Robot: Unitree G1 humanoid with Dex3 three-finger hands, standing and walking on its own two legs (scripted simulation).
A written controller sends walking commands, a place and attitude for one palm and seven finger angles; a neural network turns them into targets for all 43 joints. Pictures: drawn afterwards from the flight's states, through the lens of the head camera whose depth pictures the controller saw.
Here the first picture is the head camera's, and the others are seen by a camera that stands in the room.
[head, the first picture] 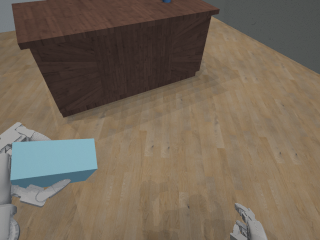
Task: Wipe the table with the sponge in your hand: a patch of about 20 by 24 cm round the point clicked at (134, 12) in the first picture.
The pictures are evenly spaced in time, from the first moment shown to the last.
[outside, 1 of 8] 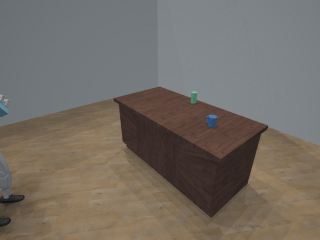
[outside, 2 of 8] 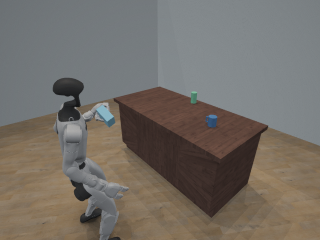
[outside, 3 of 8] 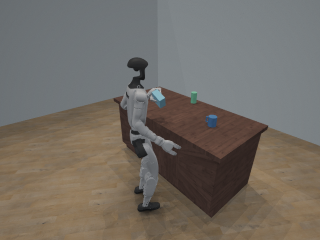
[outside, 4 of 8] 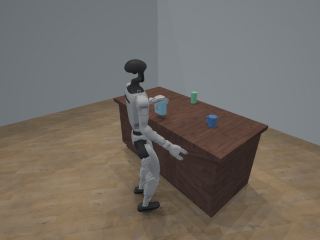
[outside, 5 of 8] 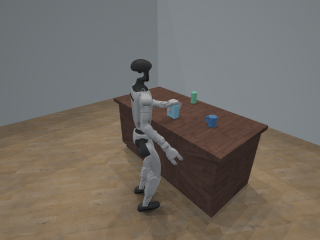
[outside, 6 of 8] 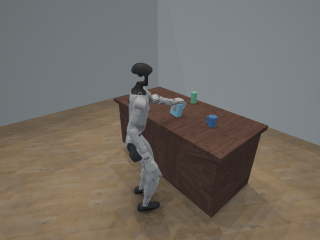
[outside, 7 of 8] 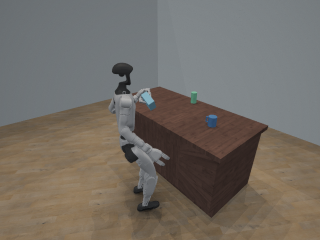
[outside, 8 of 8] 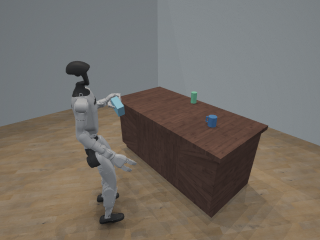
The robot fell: no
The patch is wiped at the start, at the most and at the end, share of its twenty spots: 0.00 0.80 0.80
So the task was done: no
